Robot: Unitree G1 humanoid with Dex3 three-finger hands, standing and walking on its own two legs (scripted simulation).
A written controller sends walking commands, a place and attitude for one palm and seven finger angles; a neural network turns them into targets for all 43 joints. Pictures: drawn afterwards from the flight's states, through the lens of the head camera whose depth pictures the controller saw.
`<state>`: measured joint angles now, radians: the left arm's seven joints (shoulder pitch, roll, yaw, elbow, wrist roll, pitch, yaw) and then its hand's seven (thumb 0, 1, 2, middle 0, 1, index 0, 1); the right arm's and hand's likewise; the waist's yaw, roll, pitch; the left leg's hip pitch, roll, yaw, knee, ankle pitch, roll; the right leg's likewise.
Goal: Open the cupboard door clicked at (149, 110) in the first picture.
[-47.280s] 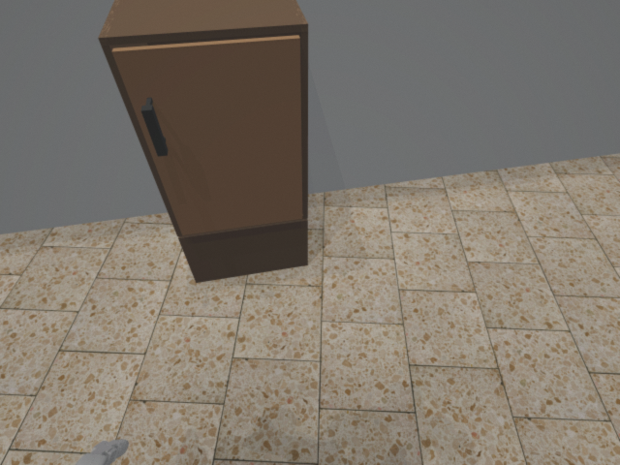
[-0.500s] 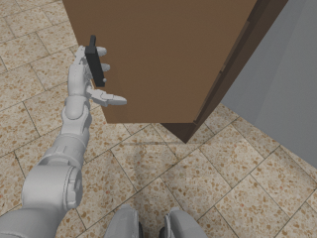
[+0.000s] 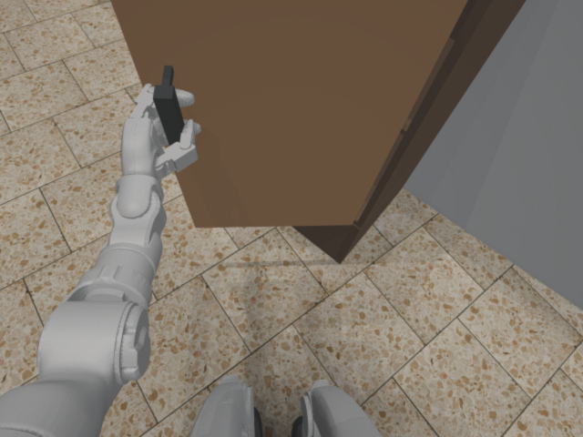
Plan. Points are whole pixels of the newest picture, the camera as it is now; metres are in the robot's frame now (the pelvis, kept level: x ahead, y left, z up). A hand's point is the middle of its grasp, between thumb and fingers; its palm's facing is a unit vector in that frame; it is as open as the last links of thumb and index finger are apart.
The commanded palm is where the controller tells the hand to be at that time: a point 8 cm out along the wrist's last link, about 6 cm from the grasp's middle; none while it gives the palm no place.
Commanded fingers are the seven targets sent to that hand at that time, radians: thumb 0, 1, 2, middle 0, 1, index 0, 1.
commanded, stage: close the thumb around the handle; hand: left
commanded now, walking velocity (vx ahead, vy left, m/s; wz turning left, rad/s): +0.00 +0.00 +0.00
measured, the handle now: (175, 115) +0.55 +0.14 +0.06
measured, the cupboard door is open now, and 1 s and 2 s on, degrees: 43 73 83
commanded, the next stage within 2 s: pull the door open along its arc in 0.06 s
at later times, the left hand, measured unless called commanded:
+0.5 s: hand (189, 166) +0.46 +0.11 +0.06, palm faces -0.05 -1.00 +0.00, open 6.0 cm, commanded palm +0.40 +0.17 +0.06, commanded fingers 0.00 0.90 0.90 -0.40 -1.35 -0.40 -1.35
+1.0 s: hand (248, 257) +0.33 +0.04 +0.06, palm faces +0.33 -0.94 +0.03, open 6.3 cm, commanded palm +0.27 +0.09 +0.06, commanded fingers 0.00 0.90 0.90 -0.40 -1.35 -0.40 -1.35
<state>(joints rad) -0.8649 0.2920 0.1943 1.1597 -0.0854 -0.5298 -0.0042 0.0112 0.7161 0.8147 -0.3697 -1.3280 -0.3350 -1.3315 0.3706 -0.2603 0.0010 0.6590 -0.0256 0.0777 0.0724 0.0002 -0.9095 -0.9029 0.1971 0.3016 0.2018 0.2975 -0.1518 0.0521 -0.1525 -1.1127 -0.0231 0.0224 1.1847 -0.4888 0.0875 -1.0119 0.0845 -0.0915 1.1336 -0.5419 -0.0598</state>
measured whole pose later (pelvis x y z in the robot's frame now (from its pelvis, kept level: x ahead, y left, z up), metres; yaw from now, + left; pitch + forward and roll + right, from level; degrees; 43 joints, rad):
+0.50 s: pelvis +0.01 +0.00 +0.01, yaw -2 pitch +22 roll -2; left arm -0.60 0.25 0.21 0.90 -0.13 -0.49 -0.08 0.02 0.71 0.73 -0.35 -1.34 -0.34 -1.34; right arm 0.38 -0.25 0.01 0.57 0.01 0.12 0.07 0.00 -0.91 -0.90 0.20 0.30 0.20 0.30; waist -0.12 0.04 -0.18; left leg -1.02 -0.01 0.07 1.12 -0.49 0.09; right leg -0.94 0.10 -0.04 1.09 -0.54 -0.06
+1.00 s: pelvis +0.00 -0.03 +0.01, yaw +2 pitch +16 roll +0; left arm -0.07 -0.12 -0.16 0.35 0.08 -0.38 0.53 0.02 0.66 0.77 -0.34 -1.30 -0.33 -1.30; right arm 0.18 -0.18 0.02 0.52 -0.06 0.06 0.08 0.00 -0.91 -0.90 0.19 0.30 0.20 0.30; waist -0.01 0.03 -0.19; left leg -0.93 -0.03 0.03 1.13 -0.49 0.04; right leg -0.86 0.08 -0.08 1.13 -0.57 -0.10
